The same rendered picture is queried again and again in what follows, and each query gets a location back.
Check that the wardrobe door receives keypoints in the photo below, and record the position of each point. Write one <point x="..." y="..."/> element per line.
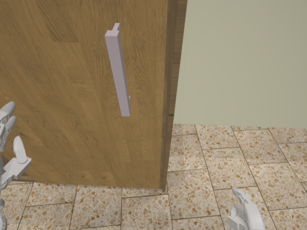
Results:
<point x="5" y="161"/>
<point x="54" y="65"/>

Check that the right robot hand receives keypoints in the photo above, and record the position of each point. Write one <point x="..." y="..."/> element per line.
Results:
<point x="250" y="215"/>

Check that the handle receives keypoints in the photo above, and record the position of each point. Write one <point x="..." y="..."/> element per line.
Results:
<point x="113" y="43"/>

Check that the left robot hand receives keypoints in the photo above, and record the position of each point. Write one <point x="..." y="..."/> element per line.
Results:
<point x="16" y="166"/>

